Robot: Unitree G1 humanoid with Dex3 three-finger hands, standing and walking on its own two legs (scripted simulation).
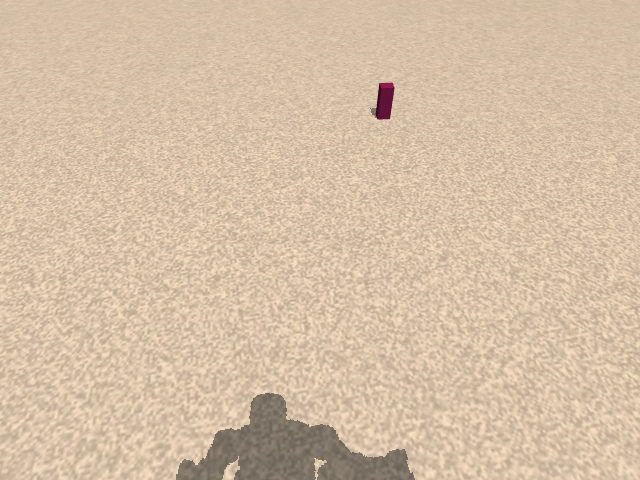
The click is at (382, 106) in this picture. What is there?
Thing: carton on end
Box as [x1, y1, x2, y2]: [376, 83, 393, 119]
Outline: 379,83 376,116 377,119 389,118 393,94 393,85 392,83
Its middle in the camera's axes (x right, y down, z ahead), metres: +0.36 -0.82 +2.26
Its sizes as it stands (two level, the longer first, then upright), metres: 0.075 0.059 0.194
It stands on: the floor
